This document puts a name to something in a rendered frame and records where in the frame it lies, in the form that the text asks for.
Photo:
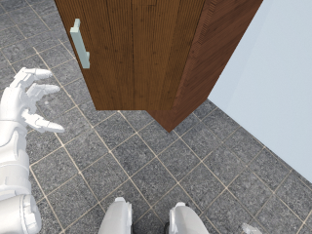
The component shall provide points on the robot left thigh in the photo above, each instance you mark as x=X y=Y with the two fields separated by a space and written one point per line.
x=117 y=219

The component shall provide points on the cupboard door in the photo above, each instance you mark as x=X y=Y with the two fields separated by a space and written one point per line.
x=138 y=49

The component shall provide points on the left robot hand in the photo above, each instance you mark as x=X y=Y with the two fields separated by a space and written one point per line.
x=15 y=100

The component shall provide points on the handle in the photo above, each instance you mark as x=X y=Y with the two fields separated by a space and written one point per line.
x=79 y=44

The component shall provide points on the robot left upper arm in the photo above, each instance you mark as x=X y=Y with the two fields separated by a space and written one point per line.
x=19 y=215

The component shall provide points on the left robot shin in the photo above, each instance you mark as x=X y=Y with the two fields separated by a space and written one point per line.
x=122 y=199

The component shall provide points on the right robot hand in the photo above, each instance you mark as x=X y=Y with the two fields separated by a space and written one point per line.
x=249 y=229

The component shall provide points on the robot left forearm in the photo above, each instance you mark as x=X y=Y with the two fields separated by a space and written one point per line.
x=14 y=161

